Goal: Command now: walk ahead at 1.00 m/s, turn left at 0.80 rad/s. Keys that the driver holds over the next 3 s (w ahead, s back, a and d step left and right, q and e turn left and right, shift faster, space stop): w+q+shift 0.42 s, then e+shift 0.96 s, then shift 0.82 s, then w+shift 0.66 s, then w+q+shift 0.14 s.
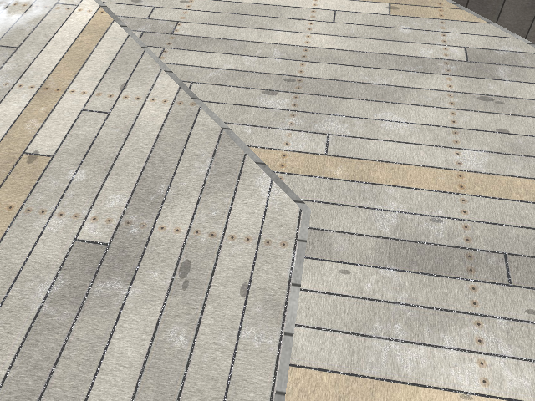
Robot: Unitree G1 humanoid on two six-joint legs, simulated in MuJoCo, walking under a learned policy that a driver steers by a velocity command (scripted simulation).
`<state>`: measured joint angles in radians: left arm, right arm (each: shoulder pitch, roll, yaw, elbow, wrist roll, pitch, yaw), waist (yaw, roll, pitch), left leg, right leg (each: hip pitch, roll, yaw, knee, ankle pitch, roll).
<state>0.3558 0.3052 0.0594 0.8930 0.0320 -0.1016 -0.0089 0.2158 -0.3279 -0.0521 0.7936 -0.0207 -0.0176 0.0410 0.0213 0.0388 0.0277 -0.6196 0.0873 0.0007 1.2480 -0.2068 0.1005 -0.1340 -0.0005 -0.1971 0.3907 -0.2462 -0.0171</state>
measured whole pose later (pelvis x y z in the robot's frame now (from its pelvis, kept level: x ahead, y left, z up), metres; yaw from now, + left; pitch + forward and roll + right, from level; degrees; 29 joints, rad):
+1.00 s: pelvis +0.77 +0.16 +0.00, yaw +9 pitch +2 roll +1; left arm 0.27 0.32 0.07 0.69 -0.03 0.02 0.03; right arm 0.00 -0.27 -0.02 0.61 -0.02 -0.02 -0.05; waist 0.06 0.00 0.06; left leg -0.67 -0.04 -0.26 0.87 -0.23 -0.09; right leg -0.37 0.22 0.23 0.43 -0.07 -0.09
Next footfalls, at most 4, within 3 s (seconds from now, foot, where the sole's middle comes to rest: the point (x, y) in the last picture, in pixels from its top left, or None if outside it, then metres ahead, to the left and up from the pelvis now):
0.24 left None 0.44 0.08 -0.78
0.66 right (235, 264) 0.89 0.15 -0.78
1.18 left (176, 246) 0.95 0.33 -0.78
1.64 right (255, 278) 0.84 0.09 -0.78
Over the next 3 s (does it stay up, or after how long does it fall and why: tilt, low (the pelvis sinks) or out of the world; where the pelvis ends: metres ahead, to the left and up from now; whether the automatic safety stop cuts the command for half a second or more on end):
stays up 1.22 0.07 -0.02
